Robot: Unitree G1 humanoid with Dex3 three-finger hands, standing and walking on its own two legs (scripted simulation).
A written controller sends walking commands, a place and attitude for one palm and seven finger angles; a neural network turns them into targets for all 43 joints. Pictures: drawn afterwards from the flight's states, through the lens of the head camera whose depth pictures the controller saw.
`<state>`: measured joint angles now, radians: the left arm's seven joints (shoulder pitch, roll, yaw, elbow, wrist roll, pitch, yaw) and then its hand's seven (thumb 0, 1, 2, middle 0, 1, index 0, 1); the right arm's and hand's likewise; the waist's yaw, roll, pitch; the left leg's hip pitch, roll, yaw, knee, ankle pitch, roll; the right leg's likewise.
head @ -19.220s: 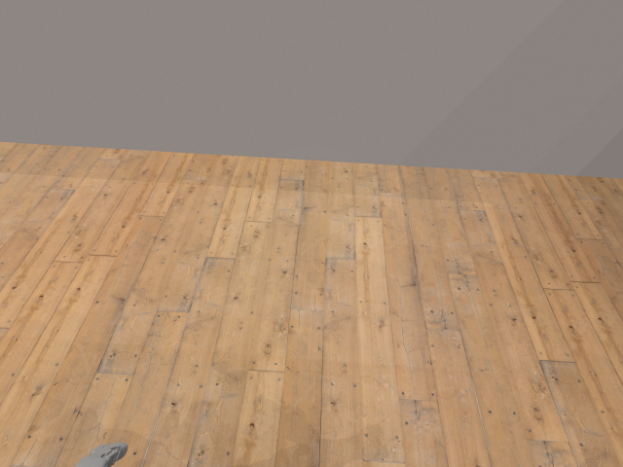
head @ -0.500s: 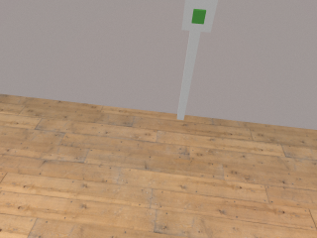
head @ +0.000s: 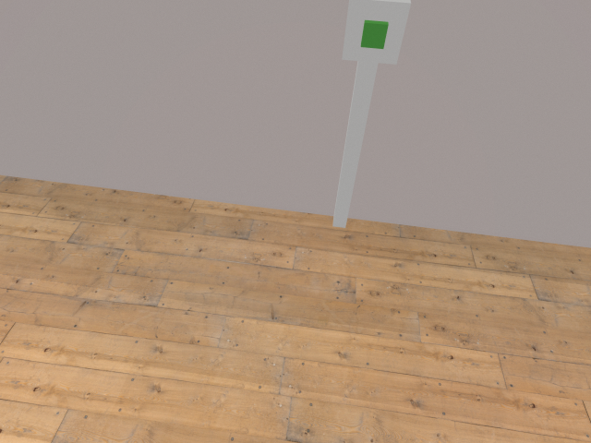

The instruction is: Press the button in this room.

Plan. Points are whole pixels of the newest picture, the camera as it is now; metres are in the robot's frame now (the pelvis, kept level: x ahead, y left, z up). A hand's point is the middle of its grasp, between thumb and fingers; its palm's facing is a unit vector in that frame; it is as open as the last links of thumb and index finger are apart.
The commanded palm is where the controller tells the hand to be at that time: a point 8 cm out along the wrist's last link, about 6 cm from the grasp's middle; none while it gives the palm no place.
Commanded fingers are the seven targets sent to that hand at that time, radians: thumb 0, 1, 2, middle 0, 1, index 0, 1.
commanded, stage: stand and wait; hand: left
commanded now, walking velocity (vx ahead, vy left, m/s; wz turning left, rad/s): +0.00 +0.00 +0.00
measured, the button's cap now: (374, 34) +1.11 -0.16 +0.09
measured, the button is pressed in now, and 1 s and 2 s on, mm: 0 0 0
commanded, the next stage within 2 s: look at it before walking up in 0.32 s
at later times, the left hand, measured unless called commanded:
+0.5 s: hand out of the picture +0.00 +0.18 -0.18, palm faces +0.04 -0.98 -0.20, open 7.4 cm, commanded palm none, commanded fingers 0.00 0.90 0.90 -0.20 -0.30 -0.20 -0.30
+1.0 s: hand out of the picture +0.04 +0.24 -0.17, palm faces +0.01 -0.96 -0.29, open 7.4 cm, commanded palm none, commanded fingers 0.00 0.90 0.90 -0.20 -0.30 -0.20 -0.30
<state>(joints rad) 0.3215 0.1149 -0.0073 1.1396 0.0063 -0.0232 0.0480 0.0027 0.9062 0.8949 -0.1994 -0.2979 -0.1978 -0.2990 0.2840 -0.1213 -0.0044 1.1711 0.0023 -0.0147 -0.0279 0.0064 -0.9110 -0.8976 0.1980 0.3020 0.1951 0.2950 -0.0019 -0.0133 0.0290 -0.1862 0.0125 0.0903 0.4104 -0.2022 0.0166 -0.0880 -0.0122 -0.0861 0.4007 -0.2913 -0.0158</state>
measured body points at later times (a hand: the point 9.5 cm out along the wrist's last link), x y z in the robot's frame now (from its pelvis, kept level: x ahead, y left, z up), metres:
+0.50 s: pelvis +0.01 +0.00 +0.00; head +0.01 +0.01 +0.45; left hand +0.00 +0.23 -0.16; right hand +0.02 -0.23 -0.16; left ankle +0.01 +0.11 -0.74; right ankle -0.05 -0.10 -0.74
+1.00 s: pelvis +0.00 +0.01 +0.00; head +0.01 +0.02 +0.45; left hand +0.04 +0.29 -0.14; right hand +0.06 -0.27 -0.14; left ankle +0.01 +0.11 -0.74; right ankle -0.05 -0.10 -0.74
